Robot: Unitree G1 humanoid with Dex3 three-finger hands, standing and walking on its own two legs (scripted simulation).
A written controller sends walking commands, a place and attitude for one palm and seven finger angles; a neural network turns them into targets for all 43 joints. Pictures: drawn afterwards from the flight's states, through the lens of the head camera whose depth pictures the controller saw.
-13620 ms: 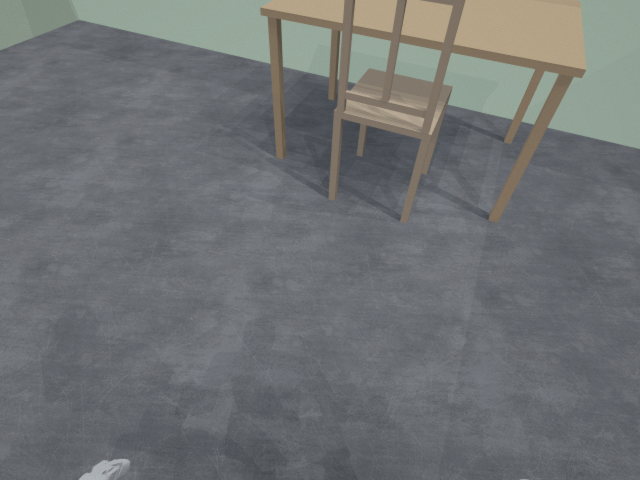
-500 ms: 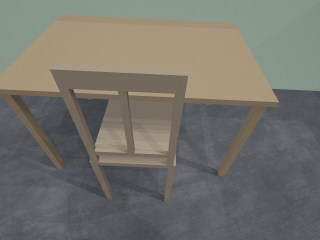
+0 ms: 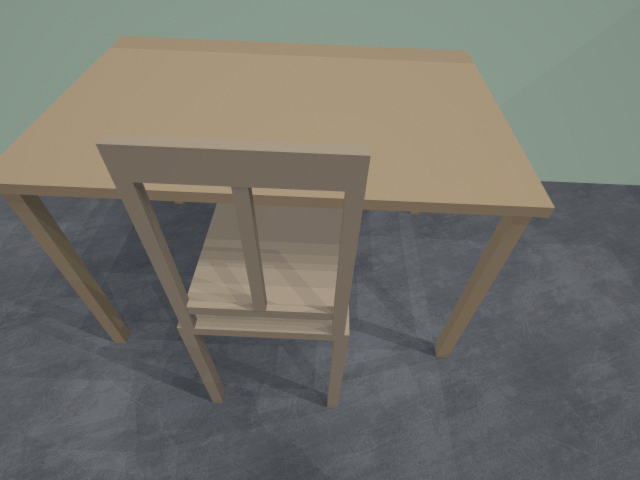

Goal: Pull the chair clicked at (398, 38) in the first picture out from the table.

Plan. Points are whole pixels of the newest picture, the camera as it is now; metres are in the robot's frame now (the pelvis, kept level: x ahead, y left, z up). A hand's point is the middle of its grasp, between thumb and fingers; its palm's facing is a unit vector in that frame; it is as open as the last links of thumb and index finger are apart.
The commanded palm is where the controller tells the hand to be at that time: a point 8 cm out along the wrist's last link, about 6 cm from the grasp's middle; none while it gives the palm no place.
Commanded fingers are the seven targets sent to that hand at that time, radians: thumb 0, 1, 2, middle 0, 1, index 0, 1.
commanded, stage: look again from close up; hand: left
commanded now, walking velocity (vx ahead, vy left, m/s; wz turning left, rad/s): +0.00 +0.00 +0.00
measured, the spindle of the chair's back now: (252, 255) +0.49 +0.15 -0.06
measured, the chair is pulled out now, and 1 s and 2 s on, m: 0.00 0.00 0.00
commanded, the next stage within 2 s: shuffle to correct the standing spot in 0.74 s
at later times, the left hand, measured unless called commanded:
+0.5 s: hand out of the picture -0.04 +0.14 -0.18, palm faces +0.06 -0.98 -0.16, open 7.4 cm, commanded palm none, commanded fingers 0.00 0.90 0.90 -0.20 -0.30 -0.20 -0.30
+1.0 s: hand out of the picture -0.04 +0.13 -0.18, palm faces +0.04 -0.98 -0.17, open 7.4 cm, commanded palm none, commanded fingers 0.00 0.90 0.90 -0.20 -0.30 -0.20 -0.30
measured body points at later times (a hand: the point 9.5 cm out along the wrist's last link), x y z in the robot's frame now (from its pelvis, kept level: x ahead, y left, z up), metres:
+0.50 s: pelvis +0.00 -0.01 +0.00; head +0.01 -0.01 +0.45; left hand -0.04 +0.20 -0.16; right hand +0.00 -0.23 -0.16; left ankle +0.02 +0.09 -0.74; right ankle -0.04 -0.13 -0.74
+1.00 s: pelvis +0.01 -0.02 -0.01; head +0.02 -0.02 +0.44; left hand -0.04 +0.18 -0.17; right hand +0.01 -0.24 -0.17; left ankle +0.02 +0.09 -0.74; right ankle -0.04 -0.13 -0.74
